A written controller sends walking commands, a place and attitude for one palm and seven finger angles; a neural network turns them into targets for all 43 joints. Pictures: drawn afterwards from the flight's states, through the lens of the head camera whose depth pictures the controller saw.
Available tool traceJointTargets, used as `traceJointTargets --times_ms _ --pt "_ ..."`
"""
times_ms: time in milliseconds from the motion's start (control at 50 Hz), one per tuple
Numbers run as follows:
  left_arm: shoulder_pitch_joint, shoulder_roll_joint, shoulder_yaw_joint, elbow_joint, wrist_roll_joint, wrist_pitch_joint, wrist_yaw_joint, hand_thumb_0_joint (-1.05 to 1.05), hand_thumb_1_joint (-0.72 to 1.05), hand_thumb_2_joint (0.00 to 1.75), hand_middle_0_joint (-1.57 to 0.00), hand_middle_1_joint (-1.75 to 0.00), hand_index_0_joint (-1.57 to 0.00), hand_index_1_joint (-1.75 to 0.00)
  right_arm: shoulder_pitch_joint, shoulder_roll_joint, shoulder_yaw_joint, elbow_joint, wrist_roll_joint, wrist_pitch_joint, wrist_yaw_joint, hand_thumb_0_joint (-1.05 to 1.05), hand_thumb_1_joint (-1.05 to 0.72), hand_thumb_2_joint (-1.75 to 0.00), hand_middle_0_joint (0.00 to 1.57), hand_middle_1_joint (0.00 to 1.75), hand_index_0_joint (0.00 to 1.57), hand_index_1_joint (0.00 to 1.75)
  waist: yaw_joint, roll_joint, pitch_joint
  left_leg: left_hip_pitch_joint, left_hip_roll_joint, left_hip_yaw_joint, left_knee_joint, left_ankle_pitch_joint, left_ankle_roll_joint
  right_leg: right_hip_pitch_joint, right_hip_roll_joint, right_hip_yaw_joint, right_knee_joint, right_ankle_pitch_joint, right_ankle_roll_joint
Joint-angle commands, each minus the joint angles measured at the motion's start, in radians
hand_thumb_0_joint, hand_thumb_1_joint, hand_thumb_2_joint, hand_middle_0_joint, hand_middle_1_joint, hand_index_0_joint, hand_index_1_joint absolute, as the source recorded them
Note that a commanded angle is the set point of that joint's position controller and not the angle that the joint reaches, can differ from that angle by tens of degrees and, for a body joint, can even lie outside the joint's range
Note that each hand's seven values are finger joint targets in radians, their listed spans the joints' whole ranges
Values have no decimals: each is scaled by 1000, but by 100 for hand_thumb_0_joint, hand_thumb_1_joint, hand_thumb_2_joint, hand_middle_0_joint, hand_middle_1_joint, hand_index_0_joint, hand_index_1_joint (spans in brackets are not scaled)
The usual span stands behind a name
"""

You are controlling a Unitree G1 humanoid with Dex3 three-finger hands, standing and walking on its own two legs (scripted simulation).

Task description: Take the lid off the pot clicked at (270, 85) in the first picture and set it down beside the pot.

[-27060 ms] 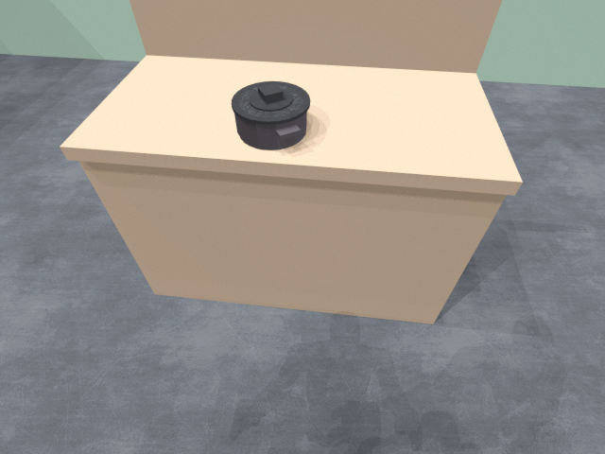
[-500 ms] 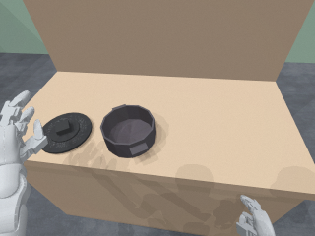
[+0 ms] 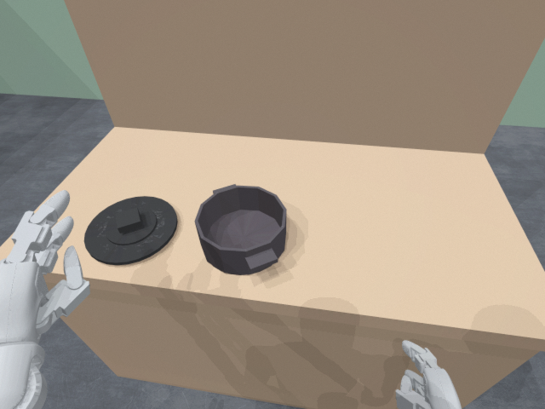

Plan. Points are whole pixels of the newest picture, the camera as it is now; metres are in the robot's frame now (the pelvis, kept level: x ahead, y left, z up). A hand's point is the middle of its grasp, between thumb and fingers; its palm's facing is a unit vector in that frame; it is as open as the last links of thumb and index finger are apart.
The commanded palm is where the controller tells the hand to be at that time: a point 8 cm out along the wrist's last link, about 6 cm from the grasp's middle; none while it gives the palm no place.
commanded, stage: draw the hand back to the body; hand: left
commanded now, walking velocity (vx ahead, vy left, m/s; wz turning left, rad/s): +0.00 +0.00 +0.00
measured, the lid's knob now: (128, 220) +0.45 +0.36 -0.02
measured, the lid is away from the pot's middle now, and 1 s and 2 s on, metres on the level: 0.24 0.24 0.24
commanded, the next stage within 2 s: step back with the hand held close in 0.26 s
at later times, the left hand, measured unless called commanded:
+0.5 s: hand (34, 302) +0.17 +0.27 +0.17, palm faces +0.40 -0.83 -0.39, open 7.4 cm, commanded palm +0.11 +0.30 +0.17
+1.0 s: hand (3, 354) +0.12 +0.28 +0.16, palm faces +0.31 -0.83 -0.47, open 7.4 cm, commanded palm +0.06 +0.32 +0.17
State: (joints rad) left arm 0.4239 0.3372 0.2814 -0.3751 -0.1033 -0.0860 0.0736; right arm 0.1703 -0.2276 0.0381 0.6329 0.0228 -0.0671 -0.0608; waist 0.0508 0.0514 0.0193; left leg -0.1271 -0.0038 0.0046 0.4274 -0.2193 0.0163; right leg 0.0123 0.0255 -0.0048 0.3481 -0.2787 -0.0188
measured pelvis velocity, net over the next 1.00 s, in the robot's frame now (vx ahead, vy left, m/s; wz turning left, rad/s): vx -0.07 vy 0.04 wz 0.00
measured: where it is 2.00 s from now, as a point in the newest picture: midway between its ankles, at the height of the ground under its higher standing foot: outside the picture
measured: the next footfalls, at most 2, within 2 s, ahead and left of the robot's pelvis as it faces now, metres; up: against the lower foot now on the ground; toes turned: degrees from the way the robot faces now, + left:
left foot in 1.62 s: -0.09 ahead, +0.15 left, +0.00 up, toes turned +2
right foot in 2.00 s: -0.19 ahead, -0.10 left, +0.00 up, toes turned -7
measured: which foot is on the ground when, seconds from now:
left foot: down 0.00-1.00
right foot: down 0.00-1.00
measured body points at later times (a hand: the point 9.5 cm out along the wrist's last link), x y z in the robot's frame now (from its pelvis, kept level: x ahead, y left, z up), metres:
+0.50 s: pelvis -0.02 +0.02 +0.00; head -0.02 +0.03 +0.45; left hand +0.14 +0.32 +0.19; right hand +0.18 -0.19 -0.07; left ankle +0.01 +0.11 -0.74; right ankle -0.05 -0.11 -0.74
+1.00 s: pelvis -0.07 +0.04 -0.02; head -0.05 +0.06 +0.43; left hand +0.10 +0.32 +0.18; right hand +0.11 -0.18 -0.09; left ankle +0.01 +0.11 -0.74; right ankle -0.05 -0.11 -0.74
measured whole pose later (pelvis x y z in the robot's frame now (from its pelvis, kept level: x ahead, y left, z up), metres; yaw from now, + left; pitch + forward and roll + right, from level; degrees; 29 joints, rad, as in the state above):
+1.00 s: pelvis -0.07 +0.04 -0.02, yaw +0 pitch -1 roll -3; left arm 0.64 0.42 0.40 -0.66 -0.07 -0.20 0.09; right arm 0.21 -0.19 0.02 0.52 0.03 -0.06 -0.04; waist 0.00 0.03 0.06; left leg -0.42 -0.01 0.02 0.65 -0.24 0.07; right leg -0.27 -0.01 -0.04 0.55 -0.27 0.04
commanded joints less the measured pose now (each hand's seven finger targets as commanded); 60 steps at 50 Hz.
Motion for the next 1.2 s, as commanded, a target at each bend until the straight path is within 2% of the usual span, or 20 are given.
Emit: traceJointTargets --times_ms 0,60,120,220,280,340,360,400,420,500,620,640,700,780,860,900,940,1000,1100,1180 --pt "-31 168 120 -224 -4 -64 23 0 90 90 -20 -30 -20 -30 -160 -97 -41 -173 -3 -50 -12 0 -90 -90 20 30 20 30 1 1 -62 129 31 -9 -41 196 22 -159 -23 -29 -61 248 -10" --pt "3 132 68 -290 1 -64 13 0 90 90 -20 -30 -20 -30 -169 -96 -39 -189 0 -53 -5 0 -90 -90 20 30 20 30 -3 20 -52 120 36 -19 -49 168 19 -171 -22 -32 -60 205 -11" --pt "-18 188 104 -373 7 -73 27 0 90 90 -20 -30 -20 -30 -166 -101 -39 -187 -4 -66 -6 0 -90 -90 20 30 20 30 -2 49 -68 121 37 -34 -52 152 16 -165 -19 -28 -55 186 -17" --pt "2 166 112 -286 5 -56 35 0 90 90 -20 -30 -20 -30 -160 -97 -38 -179 -4 -56 -18 0 -90 -90 20 30 20 30 -3 -25 -27 95 39 -37 -61 107 15 -182 -16 -29 -69 140 -17" --pt "18 114 59 -274 10 -52 26 0 90 90 -20 -30 -20 -30 -167 -95 -34 -181 -6 -56 -13 0 -90 -90 20 30 20 30 -5 12 -10 89 35 -39 -68 74 15 -196 -17 -30 -72 114 -15" --pt "-36 169 88 -392 19 -68 34 0 90 90 -20 -30 -20 -30 -173 -99 -36 -191 -9 -72 -12 0 -90 -90 20 30 20 30 2 61 -79 105 35 -51 -70 68 14 -166 -17 -22 -61 113 -19" --pt "-188 368 302 -488 13 -125 48 0 90 90 -20 -30 -20 -30 -150 -117 -41 -227 -6 -57 -16 0 -90 -90 20 30 20 30 -9 33 11 5 57 -68 -38 -7 50 -212 -66 73 -86 177 -10" --pt "-12 250 218 -332 19 -129 36 0 90 90 -20 -30 -20 -30 -132 -87 -42 -183 -16 -42 -7 0 -90 -90 20 30 20 30 -20 -145 51 -25 44 -73 35 13 48 -256 -114 113 -103 213 -15" --pt "-9 242 214 -349 20 -133 28 0 90 90 -20 -30 -20 -30 -123 -93 -48 -191 -11 -38 0 0 -90 -90 20 30 20 30 -29 -142 25 -12 46 -70 51 38 42 -253 -131 116 -86 241 -22" --pt "131 139 127 -335 23 -143 1 0 90 90 -20 -30 -20 -30 -98 -113 -64 -226 -4 -21 12 0 -90 -90 20 30 20 30 -38 23 -58 -29 85 -75 42 143 52 -222 -127 59 4 287 5" --pt "208 248 234 -491 26 -166 12 0 90 90 -20 -30 -20 -30 -89 -124 -81 -277 2 -5 11 0 -90 -90 20 30 20 30 -27 28 -179 -68 147 -150 1 295 70 -171 -70 7 143 226 27" --pt "243 228 229 -494 24 -168 14 0 90 90 -20 -30 -20 -30 -81 -114 -83 -279 1 -3 9 0 -90 -90 20 30 20 30 -24 33 -183 -75 152 -154 -3 297 74 -180 -62 0 161 190 30" --pt "261 236 238 -548 20 -168 24 0 90 90 -20 -30 -20 -30 -65 -114 -90 -287 0 -14 9 0 -90 -90 20 30 20 30 -26 119 -186 -73 192 -189 -32 323 83 -225 -49 -9 217 6 36" --pt "272 229 248 -547 22 -164 40 0 90 90 -20 -30 -20 -30 -43 -112 -92 -270 -8 -42 7 0 -90 -90 20 30 20 30 -31 163 -158 -139 222 -213 -60 199 92 -228 -48 -7 251 -107 35" --pt "255 209 234 -488 25 -162 42 0 90 90 -20 -30 -20 -30 -30 -115 -94 -265 2 -50 6 0 -90 -90 20 30 20 30 -42 27 -153 -170 189 -170 24 110 66 -194 -73 -6 140 55 30" --pt "220 202 225 -451 25 -162 39 0 90 90 -20 -30 -20 -30 -34 -119 -97 -274 8 -46 2 0 -90 -90 20 30 20 30 -56 -58 -98 -269 150 -151 26 -195 47 -218 -107 9 138 35 14" --pt "234 181 211 -404 27 -161 42 0 90 90 -20 -30 -20 -30 -29 -116 -95 -280 11 -43 -3 0 -90 -90 20 30 20 30 -64 -74 -42 -326 127 -149 24 -386 44 -287 -115 22 109 -118 0" --pt "187 192 200 -413 36 -170 51 0 90 90 -20 -30 -20 -30 -42 -111 -91 -284 8 -49 -9 0 -90 -90 20 30 20 30 -66 -43 17 -348 110 -143 58 -416 38 -381 -126 43 73 -235 -14" --pt "168 216 204 -496 36 -195 65 0 90 90 -20 -30 -20 -30 -35 -102 -85 -274 2 -72 -10 0 -90 -90 20 30 20 30 -67 -53 -45 -302 100 -139 102 -306 41 -378 -158 71 95 -82 -24" --pt "184 218 215 -562 45 -212 72 0 90 90 -20 -30 -20 -30 -46 -116 -84 -280 0 -93 -13 0 -90 -90 20 30 20 30 -58 155 -71 -406 184 -223 -74 -397 70 -259 -64 -8 265 -64 13"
